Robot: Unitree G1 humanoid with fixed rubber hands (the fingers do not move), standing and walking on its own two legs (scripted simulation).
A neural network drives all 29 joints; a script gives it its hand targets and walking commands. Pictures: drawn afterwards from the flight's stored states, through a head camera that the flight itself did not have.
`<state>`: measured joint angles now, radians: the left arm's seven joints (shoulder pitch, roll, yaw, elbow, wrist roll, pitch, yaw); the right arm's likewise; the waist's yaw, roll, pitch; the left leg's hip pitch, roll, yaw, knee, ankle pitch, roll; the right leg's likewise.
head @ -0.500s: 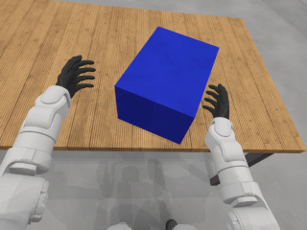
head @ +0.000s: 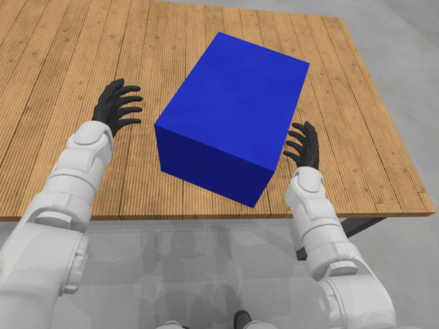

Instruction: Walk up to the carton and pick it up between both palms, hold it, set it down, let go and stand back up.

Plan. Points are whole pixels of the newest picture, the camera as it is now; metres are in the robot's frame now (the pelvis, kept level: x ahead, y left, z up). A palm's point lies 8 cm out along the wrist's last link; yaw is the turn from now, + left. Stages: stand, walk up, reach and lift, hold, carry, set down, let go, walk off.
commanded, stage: reach and lift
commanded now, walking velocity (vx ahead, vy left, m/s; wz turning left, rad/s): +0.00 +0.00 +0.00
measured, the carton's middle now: (235, 117) +0.53 -0.06 +0.01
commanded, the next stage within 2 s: none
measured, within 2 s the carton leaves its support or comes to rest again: neither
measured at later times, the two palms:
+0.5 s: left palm (132, 132) +0.47 +0.15 +0.03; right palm (299, 174) +0.39 -0.18 +0.00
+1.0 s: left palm (146, 121) +0.48 +0.12 +0.05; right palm (299, 166) +0.40 -0.18 +0.01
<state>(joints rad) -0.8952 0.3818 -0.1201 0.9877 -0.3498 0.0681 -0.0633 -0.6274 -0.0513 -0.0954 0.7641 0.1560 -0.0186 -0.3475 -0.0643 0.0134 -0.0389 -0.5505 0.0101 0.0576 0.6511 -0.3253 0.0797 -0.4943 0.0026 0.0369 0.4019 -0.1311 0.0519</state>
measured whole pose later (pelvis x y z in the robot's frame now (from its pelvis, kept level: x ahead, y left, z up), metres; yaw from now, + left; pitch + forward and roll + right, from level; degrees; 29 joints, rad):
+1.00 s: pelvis -0.01 -0.02 -0.01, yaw +0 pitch +23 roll -4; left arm -1.08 0.27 -0.12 1.23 -0.27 -0.06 -0.06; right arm -0.76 0.05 -0.27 0.93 0.05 -0.15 -0.36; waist -0.06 0.01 -0.15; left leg -0.78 0.01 0.06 0.67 -0.30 0.07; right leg -0.75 0.00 0.03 0.48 -0.13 0.07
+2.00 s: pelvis +0.00 -0.02 -0.01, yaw +0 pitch +24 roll -4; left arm -1.23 0.24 0.21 1.59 0.08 -0.34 -0.10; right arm -0.86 0.13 -0.79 1.12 -0.43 -0.43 -0.24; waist -0.07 0.01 -0.14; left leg -0.79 0.01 0.06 0.67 -0.31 0.07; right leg -0.76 0.00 0.03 0.48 -0.14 0.07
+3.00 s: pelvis +0.00 -0.02 -0.01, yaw +0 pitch +24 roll -4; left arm -1.24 0.24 0.21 1.61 0.08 -0.35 -0.10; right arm -0.87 0.13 -0.79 1.15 -0.43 -0.46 -0.28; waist -0.07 0.01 -0.14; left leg -0.80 0.01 0.06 0.67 -0.31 0.07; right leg -0.76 0.00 0.03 0.48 -0.14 0.06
